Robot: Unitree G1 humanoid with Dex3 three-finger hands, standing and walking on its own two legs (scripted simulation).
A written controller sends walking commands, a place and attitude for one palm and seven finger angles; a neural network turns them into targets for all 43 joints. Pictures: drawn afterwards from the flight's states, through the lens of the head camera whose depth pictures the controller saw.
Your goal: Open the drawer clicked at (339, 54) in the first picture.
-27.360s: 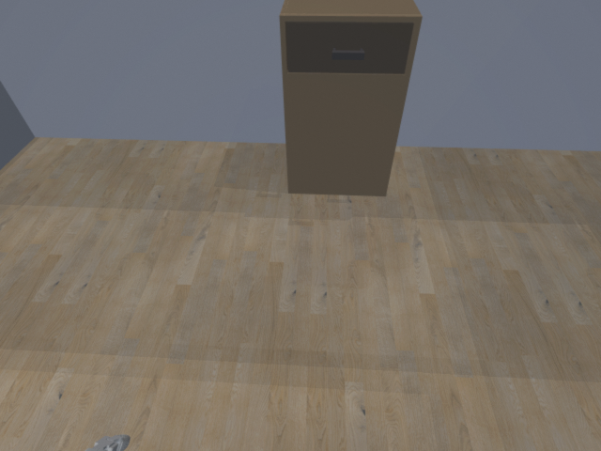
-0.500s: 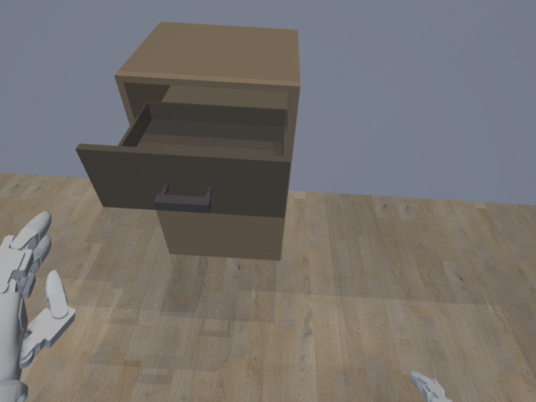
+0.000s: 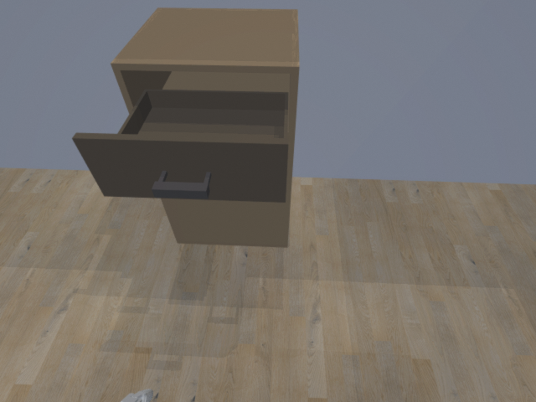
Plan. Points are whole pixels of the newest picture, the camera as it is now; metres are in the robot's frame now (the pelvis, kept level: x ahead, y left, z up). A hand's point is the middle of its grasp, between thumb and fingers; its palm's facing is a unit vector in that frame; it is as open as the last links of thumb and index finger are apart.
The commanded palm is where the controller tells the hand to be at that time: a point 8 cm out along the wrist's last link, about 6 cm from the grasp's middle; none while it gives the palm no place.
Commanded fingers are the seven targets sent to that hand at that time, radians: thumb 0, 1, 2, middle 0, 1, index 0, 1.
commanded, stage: let the arm hang, fingers relaxed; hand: left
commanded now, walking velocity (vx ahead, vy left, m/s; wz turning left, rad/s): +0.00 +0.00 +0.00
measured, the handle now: (183, 182) +0.56 +0.21 -0.03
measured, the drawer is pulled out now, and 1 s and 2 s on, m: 0.30 0.30 0.30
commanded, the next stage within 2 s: look to check the result in 0.86 s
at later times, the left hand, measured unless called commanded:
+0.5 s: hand out of the picture +0.01 +0.18 -0.15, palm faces +0.04 -0.98 -0.21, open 7.3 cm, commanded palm none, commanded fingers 0.00 0.90 0.90 -0.20 -0.30 -0.20 -0.30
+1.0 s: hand out of the picture +0.01 +0.18 -0.16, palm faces +0.02 -0.98 -0.17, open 7.3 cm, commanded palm none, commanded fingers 0.00 0.90 0.90 -0.20 -0.30 -0.20 -0.30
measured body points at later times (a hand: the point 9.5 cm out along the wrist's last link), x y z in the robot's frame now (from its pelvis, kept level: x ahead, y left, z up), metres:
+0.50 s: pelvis +0.01 +0.01 +0.02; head +0.02 +0.00 +0.47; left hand +0.00 +0.23 -0.13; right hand -0.01 -0.18 -0.15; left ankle +0.02 +0.14 -0.72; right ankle +0.03 -0.07 -0.72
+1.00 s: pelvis +0.02 +0.02 +0.02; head +0.03 +0.02 +0.47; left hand +0.01 +0.23 -0.14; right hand -0.02 -0.18 -0.14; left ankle +0.02 +0.14 -0.72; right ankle +0.03 -0.07 -0.72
